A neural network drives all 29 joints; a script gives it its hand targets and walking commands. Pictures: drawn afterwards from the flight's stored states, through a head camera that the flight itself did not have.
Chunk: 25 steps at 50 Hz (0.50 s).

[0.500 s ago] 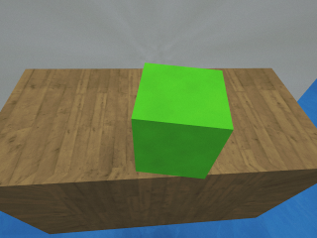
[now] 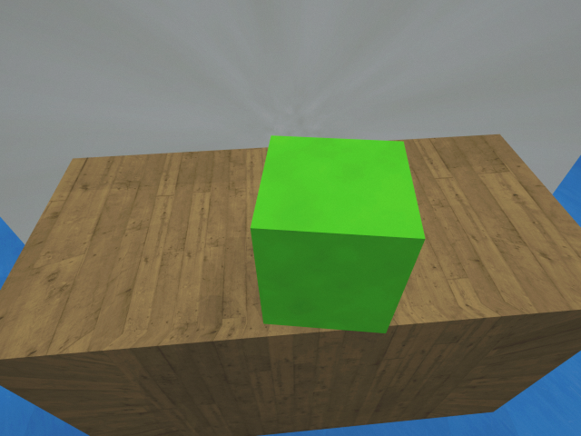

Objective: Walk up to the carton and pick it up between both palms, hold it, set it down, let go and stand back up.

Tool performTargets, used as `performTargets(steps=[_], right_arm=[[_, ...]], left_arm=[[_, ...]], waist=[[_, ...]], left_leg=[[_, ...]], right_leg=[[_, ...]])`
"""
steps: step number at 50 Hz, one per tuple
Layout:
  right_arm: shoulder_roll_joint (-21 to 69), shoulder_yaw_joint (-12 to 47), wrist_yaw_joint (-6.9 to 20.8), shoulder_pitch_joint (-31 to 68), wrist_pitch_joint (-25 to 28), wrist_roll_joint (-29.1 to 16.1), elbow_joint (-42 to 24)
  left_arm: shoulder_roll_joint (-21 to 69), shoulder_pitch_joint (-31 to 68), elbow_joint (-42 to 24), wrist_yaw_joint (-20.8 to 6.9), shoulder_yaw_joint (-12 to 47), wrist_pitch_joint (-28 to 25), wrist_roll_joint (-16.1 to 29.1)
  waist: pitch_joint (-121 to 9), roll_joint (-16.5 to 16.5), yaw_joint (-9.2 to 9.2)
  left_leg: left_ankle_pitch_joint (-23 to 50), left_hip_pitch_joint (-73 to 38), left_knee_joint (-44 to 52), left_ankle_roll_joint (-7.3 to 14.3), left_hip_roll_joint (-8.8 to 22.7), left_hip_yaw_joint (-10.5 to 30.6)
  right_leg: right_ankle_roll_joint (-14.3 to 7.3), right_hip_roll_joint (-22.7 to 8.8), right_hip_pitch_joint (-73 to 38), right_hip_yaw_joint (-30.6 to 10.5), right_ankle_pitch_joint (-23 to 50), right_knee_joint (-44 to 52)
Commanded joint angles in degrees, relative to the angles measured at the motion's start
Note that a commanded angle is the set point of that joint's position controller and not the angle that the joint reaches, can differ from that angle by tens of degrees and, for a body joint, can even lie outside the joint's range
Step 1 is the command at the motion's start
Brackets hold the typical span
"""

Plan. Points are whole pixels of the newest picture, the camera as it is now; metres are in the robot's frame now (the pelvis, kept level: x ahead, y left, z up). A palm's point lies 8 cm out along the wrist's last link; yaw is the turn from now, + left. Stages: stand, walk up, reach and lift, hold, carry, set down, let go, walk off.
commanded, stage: stand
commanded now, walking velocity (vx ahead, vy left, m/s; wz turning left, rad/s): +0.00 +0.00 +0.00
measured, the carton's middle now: (330, 237) +0.44 -0.03 +0.03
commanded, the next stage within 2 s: reach and lift in 0.20 s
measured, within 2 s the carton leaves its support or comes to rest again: neither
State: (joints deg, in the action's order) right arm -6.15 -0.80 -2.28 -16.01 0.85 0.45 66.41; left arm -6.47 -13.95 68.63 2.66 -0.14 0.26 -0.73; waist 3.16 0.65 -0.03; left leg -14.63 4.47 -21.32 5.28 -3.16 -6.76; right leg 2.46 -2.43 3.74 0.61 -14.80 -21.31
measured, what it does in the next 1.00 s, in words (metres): shifts its weight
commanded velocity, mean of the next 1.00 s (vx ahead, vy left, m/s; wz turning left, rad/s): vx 0.00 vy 0.00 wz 0.00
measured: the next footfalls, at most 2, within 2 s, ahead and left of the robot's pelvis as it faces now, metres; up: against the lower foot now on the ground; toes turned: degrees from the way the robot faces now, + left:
none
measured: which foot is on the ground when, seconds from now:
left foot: down 0.00-1.00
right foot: down 0.00-1.00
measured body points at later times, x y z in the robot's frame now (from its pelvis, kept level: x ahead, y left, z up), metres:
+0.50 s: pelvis -0.05 +0.00 -0.05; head +0.02 +0.03 +0.40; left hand +0.21 +0.22 -0.13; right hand +0.19 -0.21 -0.14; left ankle -0.03 +0.05 -0.74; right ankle -0.04 -0.14 -0.74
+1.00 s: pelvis -0.10 -0.06 -0.02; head -0.06 -0.04 +0.43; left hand +0.10 +0.20 -0.09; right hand +0.08 -0.22 -0.10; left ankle -0.03 +0.05 -0.74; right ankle -0.04 -0.14 -0.74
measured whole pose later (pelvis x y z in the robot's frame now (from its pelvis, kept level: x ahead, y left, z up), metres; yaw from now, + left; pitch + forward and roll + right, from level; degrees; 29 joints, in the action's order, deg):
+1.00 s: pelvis -0.10 -0.06 -0.02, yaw +1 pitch -1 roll +0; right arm -0.8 3.4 -6.5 -11.2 -22.0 -7.1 15.2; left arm -19.2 -4.7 15.2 -2.5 -3.8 34.4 7.4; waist 6.8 2.5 -1.0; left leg -11.8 22.3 -35.4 0.8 1.5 -4.6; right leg -2.7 1.4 21.5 3.6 -14.0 -36.4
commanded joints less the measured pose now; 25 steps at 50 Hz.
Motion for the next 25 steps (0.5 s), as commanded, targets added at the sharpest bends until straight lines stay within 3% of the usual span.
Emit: performTargets(steps=[1,10,11,12,13,14,15,16,17,18,19,20,22,25], right_arm=[[-4.22,-0.39,-0.38,-4.45,0.56,-0.05,-0.82],[-3.72,-0.36,-0.59,-6.59,1.04,-0.14,-0.15],[-6.53,-6.85,2.13,49.96,-0.75,5.43,-17.76],[-10.13,-10.36,4.02,43.3,-6.57,6.11,-15.28],[-11.69,-11.1,5.4,39.21,-11.6,7.31,-16.23],[-11.15,-9.06,6.05,36.69,-15.58,6.19,-19.6],[-9.47,-6.16,6.34,33.46,-18.18,3.24,-24.14],[-8.87,-3.78,6.71,29.98,-20.07,-0.57,-25.89],[-9.01,-1.63,7.36,25.42,-21.51,-3.75,-25.71],[-9.33,0.17,7.93,21.1,-22.41,-6.78,-24.63],[-10.41,2.36,8.14,17.96,-22.94,-9.93,-23.71],[-11.79,4.68,7.96,16.13,-23.43,-12.94,-23.08],[-15.08,6.68,5.87,12.01,-23.76,-17.2,-25.61],[-18.46,5.05,1.32,9.35,-22.21,-18.53,-30.45]], left_arm=[[-3.56,-3.72,-0.22,0.18,-0.19,-0.43,-0.04],[-2.33,-5.74,1.15,0.37,0.14,-0.51,-0.07],[-19.38,46.48,-22.19,-1.38,0.4,9.89,5.88],[-16.24,42.8,-20.05,0.82,4.36,17.66,8.42],[-14.18,39.6,-22.41,1.51,3.63,23.77,9.71],[-12.8,37.56,-26.71,1.79,2.02,28.44,11.44],[-12.3,36.58,-31.98,1.64,0.42,31.82,12.09],[-11.94,35.44,-37.81,1.37,-0.75,34.8,10.96],[-11.46,31.58,-41.91,0.45,-1.02,37.58,9.09],[-9.33,25.86,-43.84,-0.75,-0.76,40.44,7.21],[-5.89,20.04,-44.73,-2.34,-0.56,43.37,5.7],[-2.72,14.86,-44.82,-4.09,-0.47,46.31,4.38],[-0.68,5.11,-47.86,-7.29,-1.15,50.58,1.89],[-3.63,-7.02,-56.17,-8.94,-4.06,53.15,-1.84]], waist=[[4.12,-0.97,-0.15],[2.72,-0.82,0.1],[-7.69,3.75,-4.62],[-4.56,1.07,-6.98],[-6.81,0.59,-7.5],[-12.25,-0.05,-5.13],[-18.8,-1.73,-2.57],[-27.65,-5.64,-0.9],[-33.99,-8.95,-0.08],[-37.41,-12.71,-0.45],[-38.68,-15.81,-1.24],[-37.59,-16.78,-1.98],[-31.18,-13.3,-2.45],[-15.25,-4.97,-2.42]], left_leg=[[11.99,1.55,6.2,-2.06,9.45,9.55],[17.62,-0.27,5.76,-1.79,9.89,9.89],[21.16,15.8,-11.56,-6.8,11.27,12.66],[3.03,21.2,-9.32,-10.39,11.96,13.81],[0.82,21.86,-10.16,-10.46,11.36,16.14],[5.82,18.85,-13.93,-9.61,10.64,14.04],[15.67,13.88,-17.49,-9.31,9.18,11.11],[30.49,8.19,-21.54,-10.47,8.58,10.34],[43.6,2.01,-24.46,-12.24,9.25,11.54],[59.17,-6.44,-27.3,-14.4,10.88,13.42],[69.84,-15.65,-29.08,-16.39,12.82,16.35],[75.77,-22.65,-28.93,-17.59,14.56,19.38],[73.24,-24.05,-24.96,-18.05,14.6,18.69],[54.5,-13.54,-17.37,-16.2,10.92,12.64]], right_leg=[[-3.06,-3.64,5.79,-2.82,7.95,3.67],[-2.38,-3.66,6.24,-1.85,7.39,2.61],[-6.3,2.24,24.82,0.72,-8.6,-16.06],[-5.39,0.1,23.83,4.21,-14.95,-16.41],[-5.03,-0.1,23.75,4.1,-13.89,-20.41],[-4.43,-0.61,25.33,3.65,-9.07,-21.99],[-4.11,-0.44,25.78,3.2,-0.74,-23.0],[-3.65,-0.01,26.78,3.82,10.11,-25.38],[-3.27,0.71,28.77,4.76,15.54,-26.46],[-3.17,2.0,33.68,6.59,17.45,-26.93],[-3.63,3.13,39.03,8.44,15.16,-26.43],[-4.57,4.24,42.87,9.43,11.75,-24.54],[-5.74,6.79,39.73,9.83,10.58,-17.87],[-6.21,7.97,26.59,9.72,15.56,-9.51]])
